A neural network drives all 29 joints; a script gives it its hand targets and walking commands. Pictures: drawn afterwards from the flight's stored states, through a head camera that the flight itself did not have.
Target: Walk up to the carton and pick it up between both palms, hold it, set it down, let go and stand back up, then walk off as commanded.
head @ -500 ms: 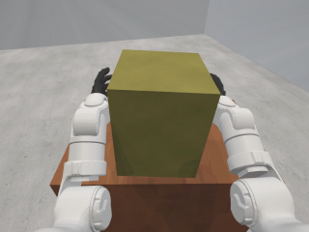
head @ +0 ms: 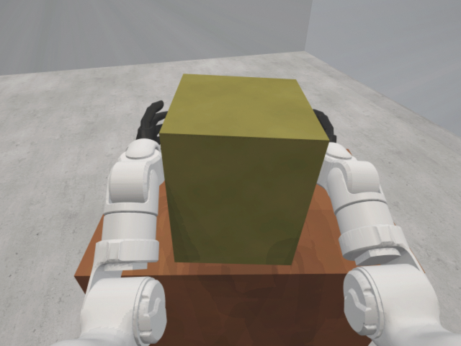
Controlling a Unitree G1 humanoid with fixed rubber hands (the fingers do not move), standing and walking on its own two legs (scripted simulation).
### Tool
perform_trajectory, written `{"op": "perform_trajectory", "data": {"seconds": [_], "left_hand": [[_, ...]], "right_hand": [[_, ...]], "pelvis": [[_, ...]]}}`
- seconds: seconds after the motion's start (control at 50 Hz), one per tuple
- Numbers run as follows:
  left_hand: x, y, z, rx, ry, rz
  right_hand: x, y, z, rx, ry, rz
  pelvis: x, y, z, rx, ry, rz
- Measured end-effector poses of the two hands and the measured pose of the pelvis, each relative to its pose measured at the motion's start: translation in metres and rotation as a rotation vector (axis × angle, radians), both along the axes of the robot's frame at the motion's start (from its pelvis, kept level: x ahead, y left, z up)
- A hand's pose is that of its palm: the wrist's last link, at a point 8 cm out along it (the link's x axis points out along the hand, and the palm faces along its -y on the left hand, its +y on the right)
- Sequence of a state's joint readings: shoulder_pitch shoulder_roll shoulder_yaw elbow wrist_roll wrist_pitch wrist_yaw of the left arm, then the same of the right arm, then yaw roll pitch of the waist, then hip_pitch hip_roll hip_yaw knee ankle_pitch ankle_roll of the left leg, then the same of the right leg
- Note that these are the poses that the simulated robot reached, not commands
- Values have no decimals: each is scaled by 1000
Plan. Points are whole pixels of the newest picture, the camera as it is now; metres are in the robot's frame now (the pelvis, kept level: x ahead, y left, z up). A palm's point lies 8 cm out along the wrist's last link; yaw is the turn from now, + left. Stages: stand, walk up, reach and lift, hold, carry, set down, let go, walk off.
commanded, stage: hold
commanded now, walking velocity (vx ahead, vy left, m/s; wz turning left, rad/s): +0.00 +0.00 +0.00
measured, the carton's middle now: (236, 168) +0.38 +0.01 +0.18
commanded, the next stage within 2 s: set down in 0.18 s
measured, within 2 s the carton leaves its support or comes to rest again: neither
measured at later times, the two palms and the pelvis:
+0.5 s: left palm (152, 138) +0.40 +0.15 +0.23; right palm (322, 154) +0.39 -0.14 +0.20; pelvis -0.01 +0.00 +0.00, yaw +0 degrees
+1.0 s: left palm (159, 151) +0.44 +0.15 +0.18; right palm (310, 161) +0.44 -0.14 +0.16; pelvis +0.02 +0.00 +0.00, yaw +0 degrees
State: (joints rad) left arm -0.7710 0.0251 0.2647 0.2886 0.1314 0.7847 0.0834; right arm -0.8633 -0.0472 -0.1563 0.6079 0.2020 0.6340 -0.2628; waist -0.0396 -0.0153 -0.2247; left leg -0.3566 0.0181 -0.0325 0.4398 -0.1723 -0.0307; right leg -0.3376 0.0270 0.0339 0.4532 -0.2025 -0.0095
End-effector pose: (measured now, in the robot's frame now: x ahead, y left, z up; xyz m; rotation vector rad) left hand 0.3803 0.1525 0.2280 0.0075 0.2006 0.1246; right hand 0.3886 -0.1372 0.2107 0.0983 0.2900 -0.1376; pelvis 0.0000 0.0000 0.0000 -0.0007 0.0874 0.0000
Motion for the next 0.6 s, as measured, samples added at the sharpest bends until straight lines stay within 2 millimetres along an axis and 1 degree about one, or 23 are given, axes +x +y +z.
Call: {"op": "perform_trajectory", "data": {"seconds": [0.24,0.36,0.4,0.42,0.46,0.54,0.6], "left_hand": [[0,0,1,0,-4,0],[-2,0,19,-2,-86,-3],[2,0,23,-13,-111,-18],[5,0,23,-19,-112,-30],[13,0,16,-18,-85,-53],[25,-3,-12,9,-19,-71],[34,-4,-27,2,-20,-76]], "right_hand": [[0,0,1,3,-4,0],[-2,0,17,21,-86,-8],[-2,-1,20,19,-114,-16],[-1,-1,18,9,-116,-22],[2,-2,8,-23,-93,-27],[9,-3,-24,-71,-29,-21],[17,-5,-38,-74,-32,-27]], "pelvis": [[0,0,0,0,0,0],[0,0,0,0,-2,0],[-1,0,0,0,-12,0],[-2,0,0,0,-19,0],[-5,0,0,0,-32,0],[-6,-1,0,2,-45,0],[-6,-2,1,3,-45,0]]}}
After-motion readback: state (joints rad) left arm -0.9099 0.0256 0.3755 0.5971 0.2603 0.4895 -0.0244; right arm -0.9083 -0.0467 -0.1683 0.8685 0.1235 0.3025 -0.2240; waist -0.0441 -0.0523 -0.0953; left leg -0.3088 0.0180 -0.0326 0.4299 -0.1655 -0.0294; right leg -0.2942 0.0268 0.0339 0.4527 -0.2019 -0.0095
